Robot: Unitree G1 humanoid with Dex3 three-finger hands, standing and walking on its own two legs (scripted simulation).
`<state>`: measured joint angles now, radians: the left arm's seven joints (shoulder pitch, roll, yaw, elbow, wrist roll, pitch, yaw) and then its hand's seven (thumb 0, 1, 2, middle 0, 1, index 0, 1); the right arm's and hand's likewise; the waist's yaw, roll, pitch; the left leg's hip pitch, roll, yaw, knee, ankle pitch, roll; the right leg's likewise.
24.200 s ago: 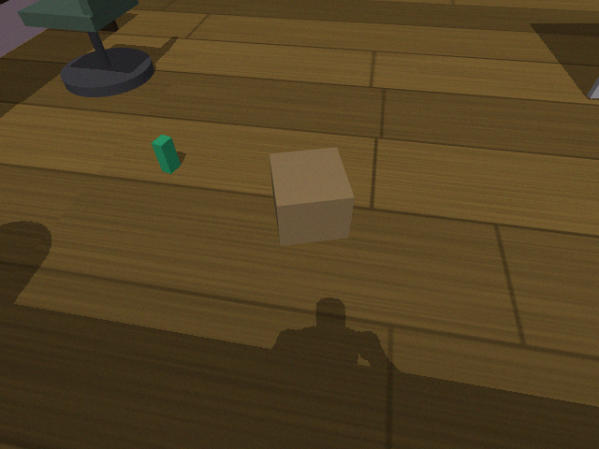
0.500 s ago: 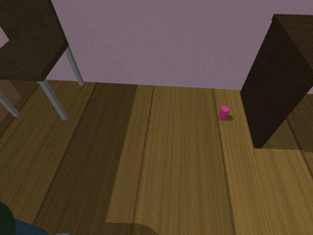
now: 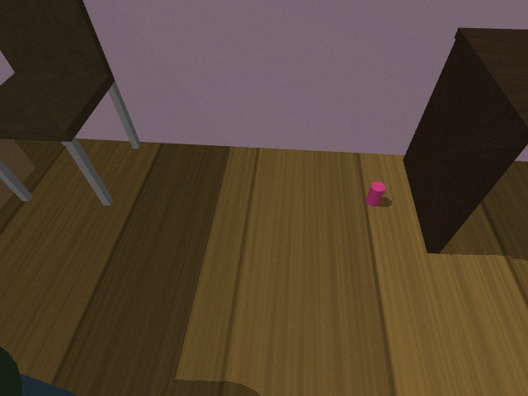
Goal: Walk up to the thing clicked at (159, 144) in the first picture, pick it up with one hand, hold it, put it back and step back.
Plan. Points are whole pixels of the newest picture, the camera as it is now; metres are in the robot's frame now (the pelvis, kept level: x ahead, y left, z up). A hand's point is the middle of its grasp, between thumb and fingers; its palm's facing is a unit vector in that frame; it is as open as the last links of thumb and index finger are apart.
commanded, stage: stand
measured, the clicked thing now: out of the picture -0.46 -0.48 -0.69
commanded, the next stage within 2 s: walk up in 1.32 s
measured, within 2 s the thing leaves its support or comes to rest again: neither
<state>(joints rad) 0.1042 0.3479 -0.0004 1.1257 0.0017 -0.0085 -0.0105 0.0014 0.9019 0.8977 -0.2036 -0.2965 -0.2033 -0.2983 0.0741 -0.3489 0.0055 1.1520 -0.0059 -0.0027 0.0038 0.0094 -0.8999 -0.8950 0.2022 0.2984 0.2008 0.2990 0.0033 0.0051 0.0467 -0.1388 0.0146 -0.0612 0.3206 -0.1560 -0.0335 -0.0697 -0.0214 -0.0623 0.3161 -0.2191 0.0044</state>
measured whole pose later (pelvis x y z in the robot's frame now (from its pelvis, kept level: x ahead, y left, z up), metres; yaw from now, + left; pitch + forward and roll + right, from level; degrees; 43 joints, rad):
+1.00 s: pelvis +0.00 +0.00 +0.00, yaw -1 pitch -2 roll +0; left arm 0.12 0.35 -0.01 1.12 0.00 -0.01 -0.01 0.00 0.90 0.90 -0.20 -0.30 -0.20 -0.30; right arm 0.11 -0.35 0.02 1.14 -0.01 0.00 0.00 0.01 -0.90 -0.90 0.20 0.30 0.20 0.30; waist 0.00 0.01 0.05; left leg -0.13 0.02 -0.05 0.32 -0.16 -0.04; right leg -0.06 -0.02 -0.05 0.32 -0.22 0.00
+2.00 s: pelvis +0.20 +0.05 -0.01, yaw -1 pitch -3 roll +2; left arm 0.25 0.42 0.06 0.94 0.02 -0.02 -0.11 0.00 0.90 0.90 -0.20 -0.30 -0.20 -0.30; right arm 0.34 -0.40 -0.07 0.90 -0.02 -0.07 0.06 0.01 -0.90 -0.89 0.21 0.30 0.20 0.30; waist -0.03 -0.02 0.06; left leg -0.03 0.02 0.12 0.42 -0.33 0.00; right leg -0.45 -0.10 -0.01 0.64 -0.20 -0.02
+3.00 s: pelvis +0.61 +0.01 -0.05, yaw -15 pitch -3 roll +1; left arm 0.38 0.44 0.07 0.78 0.01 -0.05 -0.02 0.00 0.90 0.90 -0.20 -0.30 -0.20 -0.30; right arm 0.18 -0.47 -0.10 0.76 -0.01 0.04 0.08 0.01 -0.90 -0.90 0.20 0.30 0.20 0.30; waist 0.05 0.12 0.09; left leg -0.32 0.06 0.03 1.12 -0.59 -0.01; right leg -0.46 -0.05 -0.04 0.81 -0.30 -0.02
